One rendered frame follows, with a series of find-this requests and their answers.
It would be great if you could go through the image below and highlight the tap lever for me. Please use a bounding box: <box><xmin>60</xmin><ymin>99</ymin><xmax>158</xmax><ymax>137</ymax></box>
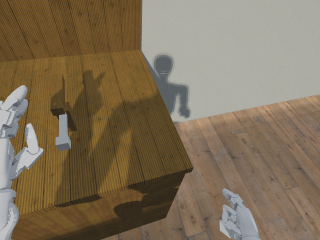
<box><xmin>55</xmin><ymin>112</ymin><xmax>71</xmax><ymax>151</ymax></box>

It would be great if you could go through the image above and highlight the counter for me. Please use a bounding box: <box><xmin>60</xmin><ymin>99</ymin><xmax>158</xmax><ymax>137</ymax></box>
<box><xmin>0</xmin><ymin>0</ymin><xmax>194</xmax><ymax>240</ymax></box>

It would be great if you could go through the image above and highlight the robot left forearm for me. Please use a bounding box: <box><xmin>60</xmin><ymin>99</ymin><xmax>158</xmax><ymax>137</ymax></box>
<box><xmin>0</xmin><ymin>189</ymin><xmax>19</xmax><ymax>240</ymax></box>

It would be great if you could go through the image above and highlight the robot left hand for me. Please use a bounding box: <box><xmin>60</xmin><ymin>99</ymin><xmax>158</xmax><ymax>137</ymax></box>
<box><xmin>0</xmin><ymin>85</ymin><xmax>44</xmax><ymax>190</ymax></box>

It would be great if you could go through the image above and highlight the robot right hand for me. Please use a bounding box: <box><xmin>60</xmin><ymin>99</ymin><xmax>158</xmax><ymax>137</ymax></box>
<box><xmin>219</xmin><ymin>188</ymin><xmax>259</xmax><ymax>240</ymax></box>

